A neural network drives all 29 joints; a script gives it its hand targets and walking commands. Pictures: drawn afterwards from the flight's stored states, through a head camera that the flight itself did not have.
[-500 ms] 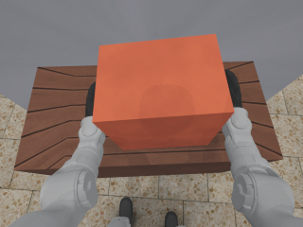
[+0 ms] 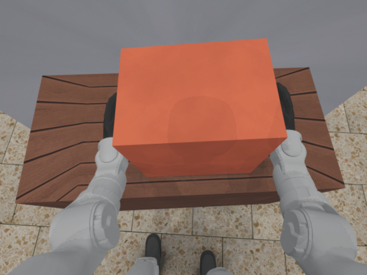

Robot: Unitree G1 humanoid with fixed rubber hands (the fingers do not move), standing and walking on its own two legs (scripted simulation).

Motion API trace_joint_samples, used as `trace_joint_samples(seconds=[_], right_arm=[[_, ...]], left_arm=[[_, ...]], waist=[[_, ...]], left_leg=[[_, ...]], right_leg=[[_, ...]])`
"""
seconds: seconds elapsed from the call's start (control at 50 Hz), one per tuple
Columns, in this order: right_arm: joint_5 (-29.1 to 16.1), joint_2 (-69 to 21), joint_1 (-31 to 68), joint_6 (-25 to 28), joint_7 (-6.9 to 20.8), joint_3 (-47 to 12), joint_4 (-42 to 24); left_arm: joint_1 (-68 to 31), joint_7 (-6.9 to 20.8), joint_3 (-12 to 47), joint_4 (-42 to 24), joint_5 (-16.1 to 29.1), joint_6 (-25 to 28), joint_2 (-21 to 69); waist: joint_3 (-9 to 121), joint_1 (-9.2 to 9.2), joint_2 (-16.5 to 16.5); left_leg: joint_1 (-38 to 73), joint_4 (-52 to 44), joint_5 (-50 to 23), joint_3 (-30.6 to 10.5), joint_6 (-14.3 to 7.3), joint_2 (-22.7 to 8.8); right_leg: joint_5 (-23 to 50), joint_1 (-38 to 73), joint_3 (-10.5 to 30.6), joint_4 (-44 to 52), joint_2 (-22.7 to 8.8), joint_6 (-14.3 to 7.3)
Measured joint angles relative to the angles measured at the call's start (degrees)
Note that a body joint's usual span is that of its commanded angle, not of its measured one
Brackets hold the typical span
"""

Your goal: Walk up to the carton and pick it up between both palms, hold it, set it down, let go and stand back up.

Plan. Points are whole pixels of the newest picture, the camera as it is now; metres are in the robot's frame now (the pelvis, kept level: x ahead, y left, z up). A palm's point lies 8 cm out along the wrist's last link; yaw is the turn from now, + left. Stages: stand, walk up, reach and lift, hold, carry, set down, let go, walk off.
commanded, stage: set down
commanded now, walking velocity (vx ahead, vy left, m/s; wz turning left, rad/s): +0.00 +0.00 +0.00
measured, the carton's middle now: (196, 120) +0.45 -0.01 -0.04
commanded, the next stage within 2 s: none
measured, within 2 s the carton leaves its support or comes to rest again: rests again in 1.20 s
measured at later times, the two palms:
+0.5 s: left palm (116, 128) +0.42 +0.17 -0.04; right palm (282, 125) +0.43 -0.20 -0.02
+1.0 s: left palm (116, 127) +0.42 +0.18 -0.05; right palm (281, 125) +0.43 -0.20 -0.02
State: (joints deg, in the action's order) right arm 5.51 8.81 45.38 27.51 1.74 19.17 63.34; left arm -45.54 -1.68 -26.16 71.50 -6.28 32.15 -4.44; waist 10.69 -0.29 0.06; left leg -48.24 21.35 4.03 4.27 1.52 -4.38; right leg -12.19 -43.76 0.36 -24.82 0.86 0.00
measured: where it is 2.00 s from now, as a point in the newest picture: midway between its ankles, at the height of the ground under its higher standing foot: outside the picture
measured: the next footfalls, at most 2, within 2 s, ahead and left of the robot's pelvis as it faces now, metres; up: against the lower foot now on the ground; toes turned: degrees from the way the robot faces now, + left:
none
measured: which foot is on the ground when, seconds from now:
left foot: down 0.00-1.00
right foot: down 0.00-1.00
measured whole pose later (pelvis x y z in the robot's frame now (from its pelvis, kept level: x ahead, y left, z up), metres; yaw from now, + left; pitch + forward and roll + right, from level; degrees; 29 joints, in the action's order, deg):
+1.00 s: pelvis -0.01 +0.01 -0.01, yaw -1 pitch +34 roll -1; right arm 1.5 12.5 46.4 25.5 2.0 13.1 64.7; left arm -50.7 -4.1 -22.9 76.5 -4.5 30.5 -6.4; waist 12.1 -0.3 0.1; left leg -54.8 27.7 6.4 4.5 1.0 -4.7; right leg -13.9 -50.0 0.7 -30.1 0.9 0.4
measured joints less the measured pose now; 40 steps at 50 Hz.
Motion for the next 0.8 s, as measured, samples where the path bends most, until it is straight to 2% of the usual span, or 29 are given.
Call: trace_joint_samples(seconds=[0.12,0.8], right_arm=[[1.1,0.0,0.1,0.1,0.3,1.1,0.0],[1.3,0.3,0.3,0.8,0.6,2.4,0.0]], left_arm=[[-0.5,0.1,-0.1,0.0,0.0,0.1,0.0],[-3.0,0.5,-1.6,0.5,-0.9,0.7,0.1]], waist=[[0.1,0.0,0.0],[-0.5,0.0,0.0]], left_leg=[[-0.8,0.5,0.1,0.0,-0.1,0.0],[-4.1,3.7,1.1,0.2,-0.4,-0.1]], right_leg=[[-0.2,-0.8,0.0,-0.6,0.0,0.0],[-1.0,-4.2,0.2,-3.7,-0.1,0.2]])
